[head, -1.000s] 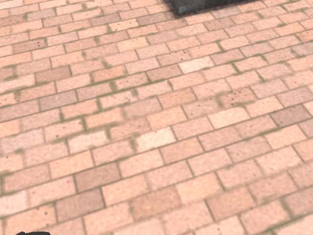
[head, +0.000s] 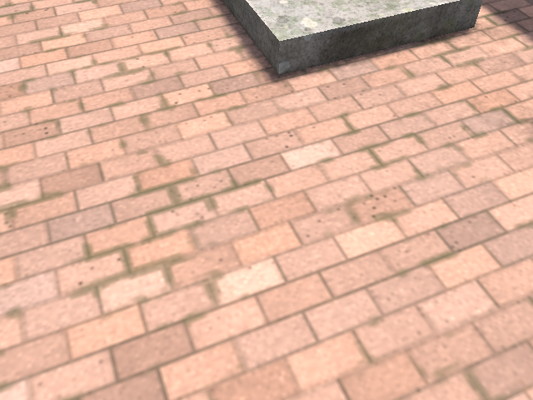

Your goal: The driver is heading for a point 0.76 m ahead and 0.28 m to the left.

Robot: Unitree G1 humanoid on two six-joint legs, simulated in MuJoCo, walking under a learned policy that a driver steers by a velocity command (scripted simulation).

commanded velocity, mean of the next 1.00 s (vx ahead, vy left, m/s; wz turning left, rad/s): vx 0.06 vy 0.00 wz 0.00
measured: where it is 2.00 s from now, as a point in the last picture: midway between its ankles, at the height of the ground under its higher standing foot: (246, 333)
